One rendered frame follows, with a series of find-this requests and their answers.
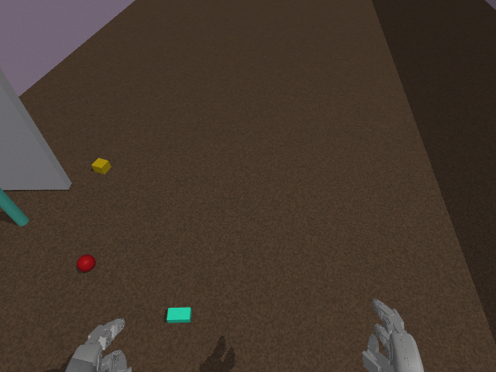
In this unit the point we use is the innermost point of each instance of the left robot hand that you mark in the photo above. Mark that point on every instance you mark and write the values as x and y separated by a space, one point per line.
88 357

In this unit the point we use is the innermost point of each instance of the right robot hand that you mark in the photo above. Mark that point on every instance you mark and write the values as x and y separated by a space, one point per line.
400 346

